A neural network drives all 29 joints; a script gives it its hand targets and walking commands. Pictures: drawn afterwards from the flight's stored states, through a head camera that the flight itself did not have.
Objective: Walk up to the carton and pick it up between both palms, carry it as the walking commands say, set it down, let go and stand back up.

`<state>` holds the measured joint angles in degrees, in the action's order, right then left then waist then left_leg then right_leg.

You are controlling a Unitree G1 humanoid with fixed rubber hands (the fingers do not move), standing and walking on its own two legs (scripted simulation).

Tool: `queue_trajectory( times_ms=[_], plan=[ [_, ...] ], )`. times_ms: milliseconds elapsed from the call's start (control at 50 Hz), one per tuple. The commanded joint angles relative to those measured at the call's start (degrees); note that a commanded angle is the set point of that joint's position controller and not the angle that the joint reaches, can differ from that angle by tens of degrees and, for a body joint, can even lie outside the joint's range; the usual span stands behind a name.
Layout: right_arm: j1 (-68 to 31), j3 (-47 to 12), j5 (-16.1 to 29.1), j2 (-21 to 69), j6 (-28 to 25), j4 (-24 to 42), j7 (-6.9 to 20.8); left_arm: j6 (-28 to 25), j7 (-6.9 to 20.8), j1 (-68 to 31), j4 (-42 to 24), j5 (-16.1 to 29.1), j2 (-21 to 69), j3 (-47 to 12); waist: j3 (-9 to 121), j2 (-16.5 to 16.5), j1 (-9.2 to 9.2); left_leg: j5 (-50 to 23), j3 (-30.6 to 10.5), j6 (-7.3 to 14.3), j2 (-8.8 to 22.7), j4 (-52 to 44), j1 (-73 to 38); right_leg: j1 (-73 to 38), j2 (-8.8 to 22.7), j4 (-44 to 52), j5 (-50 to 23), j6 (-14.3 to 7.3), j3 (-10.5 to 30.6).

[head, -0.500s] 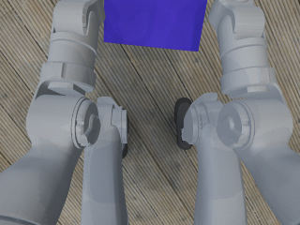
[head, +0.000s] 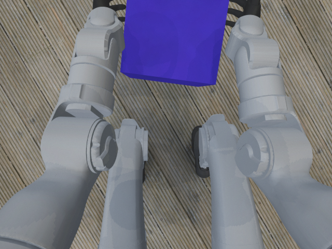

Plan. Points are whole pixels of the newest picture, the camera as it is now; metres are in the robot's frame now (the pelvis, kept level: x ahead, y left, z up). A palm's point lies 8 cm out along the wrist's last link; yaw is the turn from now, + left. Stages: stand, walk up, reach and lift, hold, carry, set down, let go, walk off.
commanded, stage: reach and lift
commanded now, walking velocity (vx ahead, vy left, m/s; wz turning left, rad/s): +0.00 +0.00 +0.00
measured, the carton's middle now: (174, 13) +0.59 -0.01 -0.14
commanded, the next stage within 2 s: none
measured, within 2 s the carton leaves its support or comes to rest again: neither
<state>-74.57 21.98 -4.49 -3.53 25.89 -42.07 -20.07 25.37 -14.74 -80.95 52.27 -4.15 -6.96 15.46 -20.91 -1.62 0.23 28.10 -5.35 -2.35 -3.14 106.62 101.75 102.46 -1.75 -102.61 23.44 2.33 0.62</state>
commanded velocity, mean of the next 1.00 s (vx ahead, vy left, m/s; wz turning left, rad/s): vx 0.00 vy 0.00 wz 0.00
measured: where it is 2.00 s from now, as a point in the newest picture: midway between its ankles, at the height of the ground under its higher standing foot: (170, 164)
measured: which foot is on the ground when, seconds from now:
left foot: down 0.00-1.00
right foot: down 0.00-1.00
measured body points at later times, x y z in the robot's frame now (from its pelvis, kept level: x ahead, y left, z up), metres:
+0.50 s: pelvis +0.00 +0.00 +0.06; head +0.30 +0.01 +0.38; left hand +0.53 +0.12 -0.01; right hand +0.51 -0.15 -0.01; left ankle +0.15 +0.13 -0.45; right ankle +0.17 -0.13 -0.45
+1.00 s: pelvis +0.02 +0.01 +0.11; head +0.28 +0.02 +0.47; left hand +0.54 +0.13 +0.07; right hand +0.53 -0.14 +0.08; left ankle +0.15 +0.13 -0.45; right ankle +0.17 -0.13 -0.45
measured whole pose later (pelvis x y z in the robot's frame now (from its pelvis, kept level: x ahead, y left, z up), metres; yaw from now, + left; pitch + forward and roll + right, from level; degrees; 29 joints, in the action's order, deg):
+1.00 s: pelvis +0.02 +0.01 +0.11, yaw +2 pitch +16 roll -3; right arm -65.1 22.0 -4.6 0.2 27.7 -32.3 -20.0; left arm 27.7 -14.7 -70.0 41.4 -4.2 -4.0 12.3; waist -21.6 -1.8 1.4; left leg 25.4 -6.5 -2.3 -3.3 86.0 76.5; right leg 76.0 -1.8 -81.8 21.9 2.3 0.6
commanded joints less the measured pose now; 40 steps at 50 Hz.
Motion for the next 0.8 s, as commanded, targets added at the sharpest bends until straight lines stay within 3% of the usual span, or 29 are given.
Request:
queue_trajectory(
  times_ms=[0,20,40,60,80,100,120,140,160,200,240,260,280,300,360,380,400,420,460,480,520,540,560,600,640,660,700,740,780],
  plan=[
    [-46.5,-25.9,6.9,67.1,-3.3,10.0,28.2,-5.5,28.4,-38.8,-13.6,9.1,67.0,-19.5,125.0,1.0,3.72,-3.7,11.0,2.2,-6.9,-13.8,-23.8,-48.2,-7.5,10.5,-4.3,-0.9,-4.0],
    [-45.7,-29.4,8.0,69.0,-3.5,14.2,28.0,-5.8,28.0,-37.9,-18.0,10.8,69.9,-22.0,133.7,2.4,3.94,-9.2,10.8,2.3,-7.5,-13.8,-28.8,-53.0,-8.2,10.0,-10.1,-0.7,-5.1],
    [-42.9,-29.0,8.4,67.9,-3.2,14.7,28.1,-5.1,27.7,-37.9,-20.2,11.8,71.1,-25.2,138.5,0.0,7.01,-10.1,9.8,2.1,-7.1,-14.1,-33.8,-54.4,-8.3,9.9,-11.3,-1.2,-5.4],
    [-39.8,-26.0,5.0,66.4,-3.0,8.0,28.3,-4.4,28.0,-32.6,-11.8,8.5,70.2,-21.4,129.4,0.9,6.9,-7.6,9.5,1.9,-6.5,-13.4,-27.7,-46.8,-8.1,8.7,-9.1,-1.4,-6.1],
    [-37.3,-30.7,7.1,68.8,-2.8,15.6,28.4,-4.8,27.7,-34.3,-22.4,12.3,73.1,-27.7,144.8,-0.2,7.44,-17.0,9.7,0.9,-7.8,-14.0,-39.7,-55.2,-8.7,9.5,-18.6,-1.7,-6.4],
    [-37.1,-29.7,6.8,66.8,-2.4,12.5,28.7,-4.4,27.6,-34.1,-20.2,11.0,71.5,-26.6,139.8,-0.4,8.84,-16.7,9.0,0.7,-7.1,-14.0,-37.6,-51.8,-8.7,9.8,-17.9,-1.4,-6.7],
    [-36.2,-31.9,8.0,68.4,-2.3,14.0,28.8,-4.5,27.4,-33.5,-23.1,11.6,70.6,-28.5,141.5,-0.9,6.84,-18.7,9.2,0.7,-7.0,-14.5,-40.1,-52.9,-8.8,10.6,-19.9,-1.7,-5.8],
    [-32.9,-31.4,6.9,69.2,-1.8,11.6,29.1,-4.4,27.5,-31.4,-21.6,10.6,70.6,-27.9,139.6,0.2,7.16,-19.6,9.1,0.7,-7.5,-15.0,-39.6,-52.8,-8.6,10.5,-21.5,-1.4,-5.9],
    [-33.1,-34.4,8.4,69.3,-1.9,16.3,29.4,-4.4,27.2,-32.5,-26.9,12.7,71.8,-31.9,147.5,-0.6,7.4,-22.8,8.3,0.1,-7.6,-15.9,-47.0,-55.7,-8.9,11.2,-24.0,-1.8,-5.9],
    [-31.9,-33.9,8.1,68.2,-1.5,14.7,29.5,-3.8,26.9,-31.2,-25.5,12.0,71.1,-31.6,141.5,-0.8,8.47,-19.5,7.8,0.5,-7.1,-16.0,-45.4,-51.6,-8.7,11.5,-20.5,-1.6,-5.7],
    [-33.1,-37.5,10.6,68.1,-1.3,20.3,29.8,-3.2,26.0,-31.6,-29.6,13.8,72.1,-36.0,149.0,-3.5,7.95,-23.1,7.9,-0.1,-7.5,-16.3,-53.3,-54.2,-8.9,12.5,-23.6,-2.2,-5.0],
    [-32.2,-37.3,10.1,67.3,-0.8,18.8,29.8,-3.0,25.9,-31.0,-28.1,13.2,71.2,-34.9,144.9,-1.9,8.72,-21.4,7.8,0.3,-7.4,-16.5,-51.2,-52.7,-8.6,13.3,-21.4,-1.8,-5.0],
    [-34.7,-39.6,11.9,67.2,-1.0,24.5,29.3,-3.0,25.2,-32.3,-32.2,15.7,72.8,-37.0,150.8,-2.9,8.21,-23.7,7.3,0.5,-7.9,-17.8,-56.8,-56.8,-8.7,13.4,-23.6,-1.9,-4.9],
    [-36.4,-39.9,11.5,66.5,-1.1,22.3,29.0,-3.0,25.2,-33.5,-30.7,14.7,69.6,-36.3,144.9,-2.0,7.11,-20.6,7.3,0.5,-7.6,-17.2,-50.7,-54.4,-8.5,13.1,-21.0,-2.1,-3.6],
    [-40.5,-40.5,13.0,66.0,-0.7,22.9,28.7,-3.3,24.2,-38.7,-33.7,15.6,69.5,-36.3,142.8,-3.2,6.01,-12.4,7.3,1.1,-7.2,-20.2,-52.8,-56.2,-7.6,16.0,-12.4,-2.2,-3.2],
    [-39.4,-39.1,11.2,66.4,-0.6,19.8,28.7,-3.4,24.2,-35.8,-29.0,14.7,69.2,-33.4,137.1,0.5,6.45,-11.1,6.9,1.4,-7.2,-21.1,-49.9,-55.5,-7.5,17.3,-11.0,-1.7,-3.7],
    [-44.0,-42.6,13.3,67.4,-1.1,26.7,28.4,-3.1,24.4,-34.7,-29.9,15.4,70.3,-34.2,144.6,-0.4,3.66,-13.4,7.5,2.0,-7.7,-21.9,-53.5,-61.3,-7.4,17.8,-13.5,-1.3,-2.8],
    [-44.0,-40.6,12.9,66.3,-0.8,23.2,28.1,-2.8,24.4,-36.7,-28.2,15.4,70.1,-33.9,139.1,-1.2,5.33,-8.1,7.5,1.9,-7.5,-22.0,-50.2,-58.1,-7.2,18.1,-8.9,-1.5,-2.9],
    [-47.6,-40.5,13.1,67.6,-0.5,21.6,27.7,-3.0,24.7,-38.9,-25.3,14.6,67.5,-31.0,133.7,1.6,4.11,-3.6,8.2,2.5,-7.1,-22.4,-44.6,-59.6,-6.8,20.2,-4.0,-0.8,-1.6],
    [-45.8,-37.8,11.5,65.8,-0.5,17.7,27.9,-2.5,25.4,-38.2,-21.6,13.9,68.9,-29.5,130.2,1.3,5.09,1.3,7.7,2.3,-6.8,-24.3,-43.5,-58.5,-6.3,21.2,0.8,-1.3,-2.3],
    [-47.5,-36.4,10.1,67.5,-0.2,16.8,27.8,-2.9,26.2,-39.2,-20.5,12.9,68.5,-26.6,126.7,2.8,3.44,3.6,8.0,2.9,-7.2,-25.8,-40.8,-59.4,-6.0,22.7,3.1,-1.1,-1.4],
    [-46.3,-36.8,10.8,69.0,0.2,16.0,27.8,-3.2,26.5,-41.9,-22.8,13.5,68.2,-27.8,129.2,3.0,4.62,5.1,7.8,3.1,-6.7,-26.5,-41.4,-63.3,-6.0,23.9,5.2,-0.6,-1.1],
    [-44.7,-33.2,8.3,68.2,0.6,9.6,28.0,-3.4,26.8,-43.3,-20.5,12.7,66.1,-25.4,122.0,2.3,4.1,8.2,8.1,2.8,-6.4,-26.4,-36.7,-57.2,-5.7,22.9,7.1,-1.5,-1.1],
    [-47.7,-37.4,12.0,69.7,0.8,18.4,28.1,-2.9,27.0,-45.1,-26.3,15.1,67.2,-29.8,135.6,1.6,4.52,2.6,8.0,2.5,-6.4,-27.4,-46.4,-66.1,-6.1,24.8,2.4,-1.0,-1.1],
    [-47.9,-35.5,10.8,69.4,0.9,14.5,28.0,-2.9,27.3,-45.6,-21.5,13.6,65.0,-26.8,127.1,2.9,3.99,7.5,8.3,3.2,-5.9,-27.3,-39.0,-63.2,-5.4,25.5,8.0,-0.9,0.2],
    [-48.6,-36.8,12.5,70.4,0.4,18.0,27.9,-3.1,26.9,-46.1,-26.2,14.9,69.0,-29.6,134.4,-0.2,3.89,2.9,7.9,2.8,-6.4,-28.5,-46.3,-66.8,-5.9,25.2,3.1,-1.1,-0.4],
    [-48.3,-35.0,10.7,69.4,0.4,13.4,28.4,-2.7,27.2,-43.5,-20.1,12.7,68.5,-27.3,127.9,1.2,5.09,7.1,6.4,3.0,-5.8,-29.7,-45.0,-60.5,-5.6,26.2,7.8,-1.2,-1.1],
    [-44.9,-34.5,10.0,70.2,0.5,12.1,29.0,-2.7,27.3,-39.2,-19.2,12.6,69.5,-27.6,126.1,1.0,3.94,5.1,7.2,3.0,-5.8,-30.6,-47.2,-61.6,-5.9,27.1,5.8,-1.4,-1.1],
    [-40.8,-36.3,10.3,70.7,0.2,16.8,29.4,-2.8,27.2,-39.0,-25.6,14.3,71.2,-32.2,136.9,-0.9,7.13,-2.9,5.9,2.4,-5.9,-30.2,-54.6,-63.7,-6.9,25.9,-4.5,-1.9,-2.8]
  ],
)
